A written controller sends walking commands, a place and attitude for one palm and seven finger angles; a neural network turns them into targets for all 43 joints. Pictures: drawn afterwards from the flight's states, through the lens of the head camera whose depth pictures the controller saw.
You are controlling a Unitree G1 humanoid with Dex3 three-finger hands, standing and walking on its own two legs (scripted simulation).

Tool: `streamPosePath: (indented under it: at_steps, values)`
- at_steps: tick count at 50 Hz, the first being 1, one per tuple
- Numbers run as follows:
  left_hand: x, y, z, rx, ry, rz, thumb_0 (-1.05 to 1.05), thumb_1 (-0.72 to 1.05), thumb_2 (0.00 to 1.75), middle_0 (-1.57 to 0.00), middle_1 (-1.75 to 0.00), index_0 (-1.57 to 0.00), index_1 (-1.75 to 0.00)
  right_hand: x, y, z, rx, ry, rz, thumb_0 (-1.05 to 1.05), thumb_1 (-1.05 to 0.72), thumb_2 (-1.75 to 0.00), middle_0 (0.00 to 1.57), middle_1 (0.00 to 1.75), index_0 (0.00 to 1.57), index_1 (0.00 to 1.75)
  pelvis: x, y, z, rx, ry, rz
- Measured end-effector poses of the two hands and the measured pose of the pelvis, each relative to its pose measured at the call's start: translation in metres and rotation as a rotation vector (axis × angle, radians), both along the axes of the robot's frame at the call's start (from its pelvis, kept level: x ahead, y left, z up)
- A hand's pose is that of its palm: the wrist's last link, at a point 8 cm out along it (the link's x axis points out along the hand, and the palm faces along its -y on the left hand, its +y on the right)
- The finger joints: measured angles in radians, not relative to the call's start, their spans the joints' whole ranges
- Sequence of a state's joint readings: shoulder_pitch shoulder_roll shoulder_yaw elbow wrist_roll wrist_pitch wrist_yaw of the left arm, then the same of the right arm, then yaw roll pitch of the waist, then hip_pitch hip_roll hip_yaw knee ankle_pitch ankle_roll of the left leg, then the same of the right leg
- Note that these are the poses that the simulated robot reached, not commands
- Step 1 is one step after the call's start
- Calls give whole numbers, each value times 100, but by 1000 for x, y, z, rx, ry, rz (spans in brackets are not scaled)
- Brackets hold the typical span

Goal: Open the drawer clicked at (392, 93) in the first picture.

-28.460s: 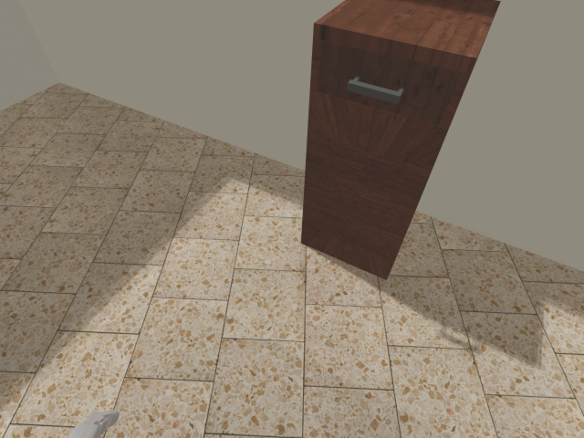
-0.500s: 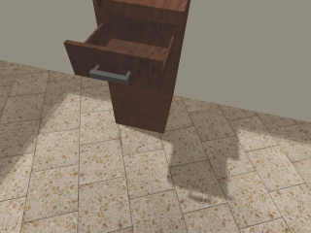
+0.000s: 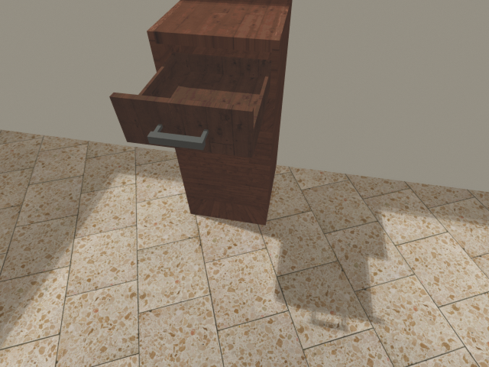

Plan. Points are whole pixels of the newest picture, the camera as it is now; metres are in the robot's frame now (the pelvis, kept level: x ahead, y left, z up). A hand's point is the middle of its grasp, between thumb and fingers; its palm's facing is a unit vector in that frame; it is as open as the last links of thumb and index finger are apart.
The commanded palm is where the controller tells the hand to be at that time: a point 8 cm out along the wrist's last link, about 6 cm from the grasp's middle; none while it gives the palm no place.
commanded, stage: let the arm hang, fingers relaxed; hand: left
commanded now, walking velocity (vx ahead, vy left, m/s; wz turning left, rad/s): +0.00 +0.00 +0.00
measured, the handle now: (179, 135) +0.61 +0.19 +0.03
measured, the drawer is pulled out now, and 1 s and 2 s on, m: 0.30 0.30 0.30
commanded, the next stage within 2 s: look to check the result in 0.24 s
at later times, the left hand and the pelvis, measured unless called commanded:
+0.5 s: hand out of the picture +0.00 +0.16 -0.17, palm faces +0.05 -0.98 -0.19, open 7.4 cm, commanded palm none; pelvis +0.02 +0.00 +0.00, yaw +0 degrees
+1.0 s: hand out of the picture +0.04 +0.16 -0.17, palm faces +0.04 -0.98 -0.20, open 7.4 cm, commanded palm none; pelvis +0.04 -0.01 +0.00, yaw +0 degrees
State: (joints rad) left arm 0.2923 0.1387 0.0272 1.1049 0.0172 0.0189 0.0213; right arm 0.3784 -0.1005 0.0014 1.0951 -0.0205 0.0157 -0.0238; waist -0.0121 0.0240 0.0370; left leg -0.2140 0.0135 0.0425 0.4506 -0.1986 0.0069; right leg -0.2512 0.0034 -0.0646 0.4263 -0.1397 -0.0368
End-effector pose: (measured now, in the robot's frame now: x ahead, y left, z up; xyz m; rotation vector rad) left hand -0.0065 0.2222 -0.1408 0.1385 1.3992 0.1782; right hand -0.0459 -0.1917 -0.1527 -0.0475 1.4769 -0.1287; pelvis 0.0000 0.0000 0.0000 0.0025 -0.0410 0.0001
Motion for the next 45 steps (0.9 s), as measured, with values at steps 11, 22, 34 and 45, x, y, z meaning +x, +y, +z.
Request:
streamPosePath:
  at_steps: [11,22,34,45]
  values:
    - [1,-8,-2,-16,12,10,1,91,89,-20,-30,-20,-30,9,1,1,-6,-10,-7,0,-91,-90,20,30,20,30,4,0,0,3,9,0]
    - [-2,-11,0,-15,58,24,1,91,89,-20,-30,-20,-30,24,-9,2,-22,-1,3,0,-91,-90,20,30,20,30,14,-2,1,2,14,1]
    - [22,-16,0,-16,31,12,1,91,89,-20,-30,-20,-30,46,-12,2,-21,-19,9,0,-91,-90,20,30,20,30,26,-6,2,1,12,1]
    - [40,-12,2,0,12,2,1,91,89,-20,-30,-20,-30,60,-15,2,-21,-30,13,0,-91,-90,20,30,20,30,36,-9,3,0,9,0]
